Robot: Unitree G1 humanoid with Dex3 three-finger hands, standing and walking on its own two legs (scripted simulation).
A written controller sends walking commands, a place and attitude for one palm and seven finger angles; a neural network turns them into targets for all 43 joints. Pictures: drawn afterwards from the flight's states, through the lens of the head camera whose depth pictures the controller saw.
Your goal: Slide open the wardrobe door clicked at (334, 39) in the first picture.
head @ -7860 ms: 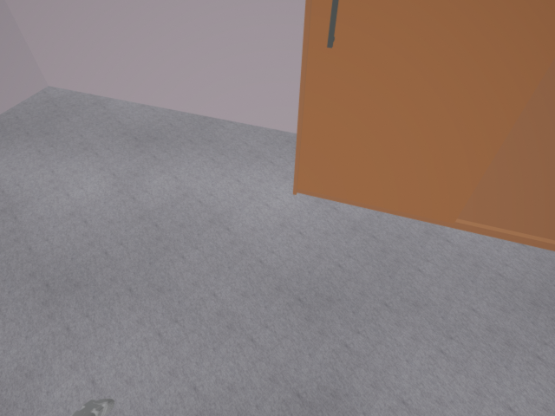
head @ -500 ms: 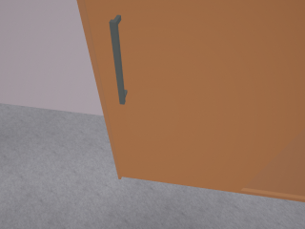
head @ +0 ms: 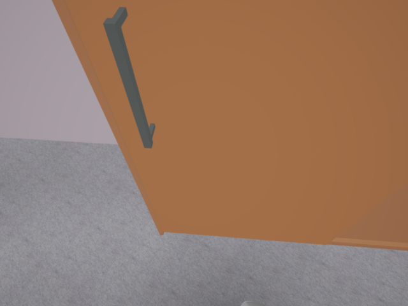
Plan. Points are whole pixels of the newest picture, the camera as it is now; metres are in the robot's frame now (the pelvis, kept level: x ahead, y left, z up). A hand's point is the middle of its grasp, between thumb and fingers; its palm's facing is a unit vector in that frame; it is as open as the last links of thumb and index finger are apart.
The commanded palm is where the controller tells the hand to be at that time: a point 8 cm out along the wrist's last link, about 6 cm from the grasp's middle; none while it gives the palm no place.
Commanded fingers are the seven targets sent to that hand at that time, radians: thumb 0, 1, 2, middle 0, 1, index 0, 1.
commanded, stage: come to a stop and stand still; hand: left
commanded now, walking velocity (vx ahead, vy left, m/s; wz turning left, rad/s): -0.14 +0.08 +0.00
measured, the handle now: (137, 90) +0.46 +0.13 +0.17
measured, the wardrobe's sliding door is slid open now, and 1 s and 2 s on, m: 0.00 0.00 0.00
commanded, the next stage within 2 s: look again from close up in 1.44 s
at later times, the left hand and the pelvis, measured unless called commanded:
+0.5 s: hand out of the picture +0.00 +0.19 -0.15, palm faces +0.00 -0.96 -0.29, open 7.4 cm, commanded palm none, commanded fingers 0.00 0.90 0.90 -0.20 -0.30 -0.20 -0.30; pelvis -0.05 -0.01 +0.01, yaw -2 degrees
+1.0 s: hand out of the picture -0.01 +0.15 -0.15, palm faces -0.02 -0.97 -0.24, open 7.4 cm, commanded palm none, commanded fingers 0.00 0.90 0.90 -0.20 -0.30 -0.20 -0.30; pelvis -0.05 -0.03 +0.01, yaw -1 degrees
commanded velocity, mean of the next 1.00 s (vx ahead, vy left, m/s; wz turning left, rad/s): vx -0.01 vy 0.01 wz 0.00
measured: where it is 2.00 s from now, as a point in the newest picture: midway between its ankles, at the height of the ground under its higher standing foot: outside the picture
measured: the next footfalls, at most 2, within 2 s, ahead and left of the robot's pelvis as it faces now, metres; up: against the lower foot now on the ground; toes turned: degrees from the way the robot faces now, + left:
none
